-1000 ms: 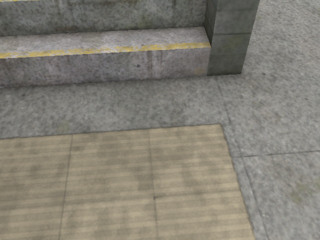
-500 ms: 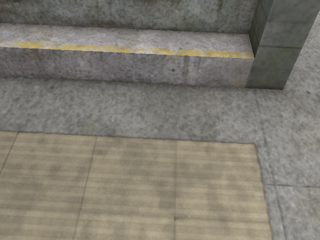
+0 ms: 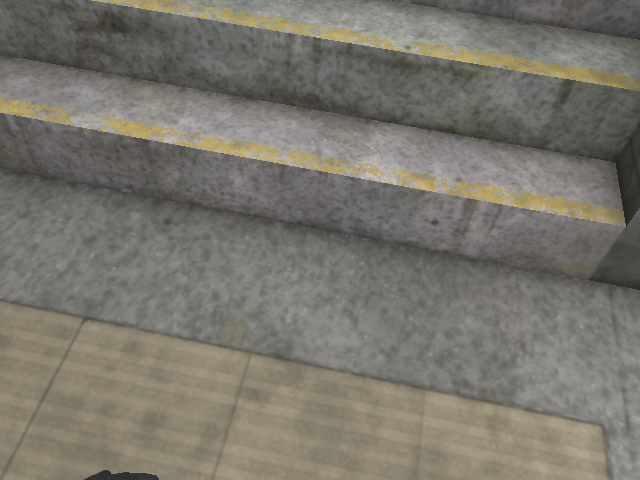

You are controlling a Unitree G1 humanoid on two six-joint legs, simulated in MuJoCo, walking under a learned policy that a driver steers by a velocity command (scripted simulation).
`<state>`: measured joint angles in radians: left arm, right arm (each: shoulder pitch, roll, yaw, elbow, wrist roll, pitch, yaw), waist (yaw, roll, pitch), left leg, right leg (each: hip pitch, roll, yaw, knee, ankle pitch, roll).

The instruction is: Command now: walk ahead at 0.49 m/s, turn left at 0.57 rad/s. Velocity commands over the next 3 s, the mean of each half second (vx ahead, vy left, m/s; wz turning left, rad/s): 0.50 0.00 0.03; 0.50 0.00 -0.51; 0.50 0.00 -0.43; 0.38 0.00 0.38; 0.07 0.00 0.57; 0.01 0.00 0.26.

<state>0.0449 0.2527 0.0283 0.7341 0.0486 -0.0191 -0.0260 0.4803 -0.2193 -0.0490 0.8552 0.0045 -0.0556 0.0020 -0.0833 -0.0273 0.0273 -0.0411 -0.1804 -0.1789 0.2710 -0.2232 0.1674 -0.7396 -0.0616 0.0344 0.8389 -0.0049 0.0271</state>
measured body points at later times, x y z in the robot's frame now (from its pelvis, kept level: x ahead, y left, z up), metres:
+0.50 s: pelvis +0.30 -0.02 +0.00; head +0.33 -0.02 +0.45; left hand +0.27 +0.25 -0.13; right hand +0.48 -0.25 -0.10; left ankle +0.40 +0.15 -0.69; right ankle +0.28 -0.08 -0.74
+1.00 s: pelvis +0.56 +0.01 +0.00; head +0.59 +0.01 +0.45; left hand +0.79 +0.22 -0.11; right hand +0.49 -0.27 -0.12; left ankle +0.54 +0.11 -0.74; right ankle +0.59 -0.15 -0.67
